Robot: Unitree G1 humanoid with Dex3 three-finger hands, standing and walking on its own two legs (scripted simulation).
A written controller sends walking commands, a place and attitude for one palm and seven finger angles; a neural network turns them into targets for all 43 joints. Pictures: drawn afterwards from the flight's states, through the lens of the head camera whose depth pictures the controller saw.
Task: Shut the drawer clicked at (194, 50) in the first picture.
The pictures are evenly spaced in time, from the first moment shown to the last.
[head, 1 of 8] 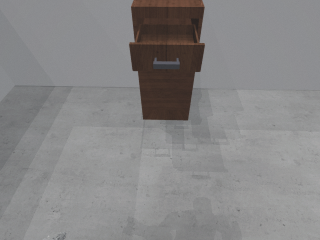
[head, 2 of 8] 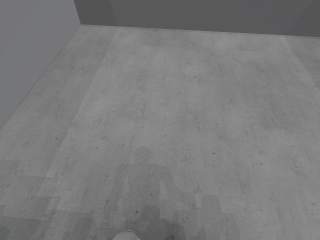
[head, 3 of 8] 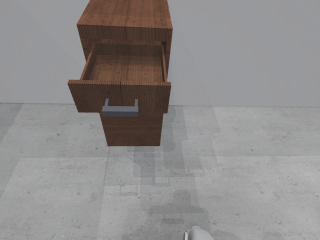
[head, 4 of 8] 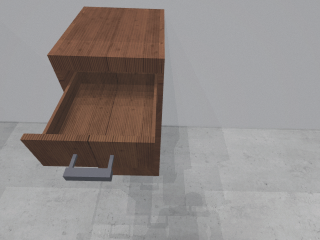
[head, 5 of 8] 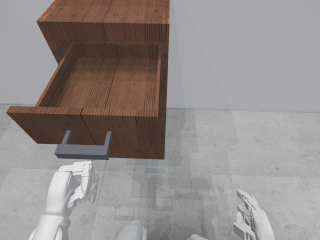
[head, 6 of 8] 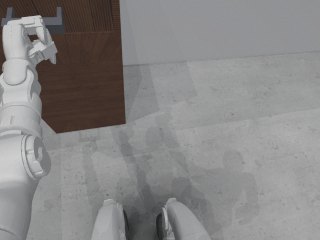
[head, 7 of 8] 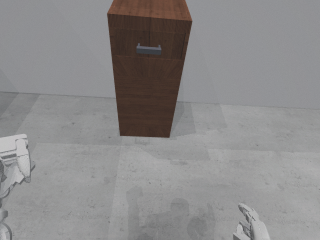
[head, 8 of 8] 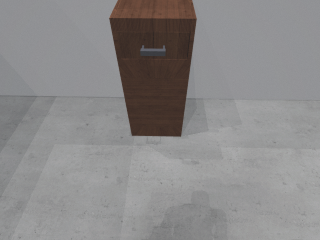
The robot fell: no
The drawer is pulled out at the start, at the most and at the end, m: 0.30 0.30 0.00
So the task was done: yes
